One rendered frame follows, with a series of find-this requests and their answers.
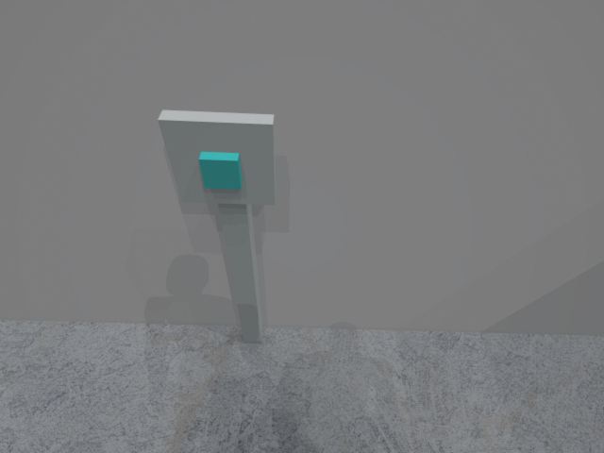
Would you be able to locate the panel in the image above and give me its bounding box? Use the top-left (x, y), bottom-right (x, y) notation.
top-left (158, 110), bottom-right (276, 344)

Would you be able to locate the button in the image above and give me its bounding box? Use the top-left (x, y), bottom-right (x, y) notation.
top-left (199, 152), bottom-right (243, 190)

